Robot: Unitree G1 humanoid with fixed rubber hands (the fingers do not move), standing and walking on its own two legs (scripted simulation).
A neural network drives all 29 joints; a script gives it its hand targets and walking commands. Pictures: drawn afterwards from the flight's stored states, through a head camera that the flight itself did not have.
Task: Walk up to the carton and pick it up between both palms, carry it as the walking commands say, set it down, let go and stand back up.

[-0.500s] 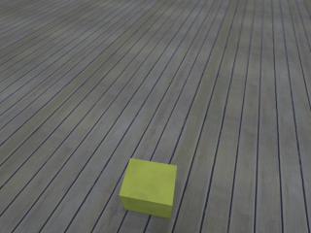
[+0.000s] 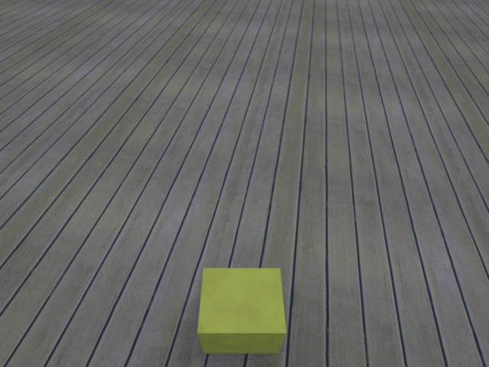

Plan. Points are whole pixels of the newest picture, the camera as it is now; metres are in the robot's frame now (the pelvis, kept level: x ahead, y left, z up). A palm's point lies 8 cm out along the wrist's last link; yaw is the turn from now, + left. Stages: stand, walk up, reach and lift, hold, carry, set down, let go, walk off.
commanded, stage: walk up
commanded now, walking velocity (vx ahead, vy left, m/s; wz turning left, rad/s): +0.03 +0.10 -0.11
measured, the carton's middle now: (241, 311) +0.43 +0.00 -0.65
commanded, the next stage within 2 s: stand in 1.14 s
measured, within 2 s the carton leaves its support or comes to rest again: neither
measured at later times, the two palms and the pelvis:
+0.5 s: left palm out of the picture +0.08 +0.25 -0.15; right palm out of the picture +0.02 -0.18 -0.15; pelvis +0.04 +0.03 +0.00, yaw +0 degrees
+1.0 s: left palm out of the picture +0.00 +0.25 -0.15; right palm out of the picture -0.02 -0.15 -0.15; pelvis +0.03 +0.05 +0.00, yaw -1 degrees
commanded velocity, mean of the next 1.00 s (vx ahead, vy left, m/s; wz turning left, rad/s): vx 0.02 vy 0.00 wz -0.02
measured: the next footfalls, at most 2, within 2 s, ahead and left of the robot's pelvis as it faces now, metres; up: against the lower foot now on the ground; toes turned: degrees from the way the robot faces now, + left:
right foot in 0.16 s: +0.06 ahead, -0.08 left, +0.00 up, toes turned +7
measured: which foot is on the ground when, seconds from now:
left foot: down 0.00-1.00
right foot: up 0.00-0.14, down 0.16-1.00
